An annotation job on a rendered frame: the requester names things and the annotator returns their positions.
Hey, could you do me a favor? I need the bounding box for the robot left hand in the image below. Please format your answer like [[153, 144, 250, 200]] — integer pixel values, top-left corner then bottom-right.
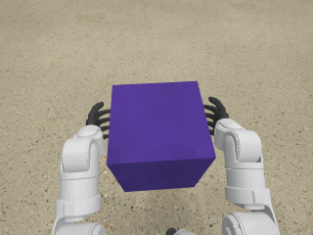
[[85, 102, 111, 140]]

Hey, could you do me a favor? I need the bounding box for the robot left upper arm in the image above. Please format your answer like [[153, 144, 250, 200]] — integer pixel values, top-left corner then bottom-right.
[[55, 222, 107, 235]]

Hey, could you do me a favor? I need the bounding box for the robot right hand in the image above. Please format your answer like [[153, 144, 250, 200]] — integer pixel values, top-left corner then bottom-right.
[[203, 96, 229, 136]]

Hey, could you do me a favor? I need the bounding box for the robot left forearm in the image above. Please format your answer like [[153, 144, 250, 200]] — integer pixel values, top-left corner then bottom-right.
[[51, 124, 105, 235]]

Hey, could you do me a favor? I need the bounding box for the robot right forearm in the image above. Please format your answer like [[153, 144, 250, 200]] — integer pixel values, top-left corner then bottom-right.
[[213, 118, 281, 235]]

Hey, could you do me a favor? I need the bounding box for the robot right upper arm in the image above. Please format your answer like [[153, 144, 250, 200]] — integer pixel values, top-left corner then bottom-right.
[[221, 211, 280, 235]]

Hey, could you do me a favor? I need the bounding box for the carton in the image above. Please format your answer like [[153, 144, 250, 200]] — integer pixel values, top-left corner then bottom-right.
[[107, 81, 216, 192]]

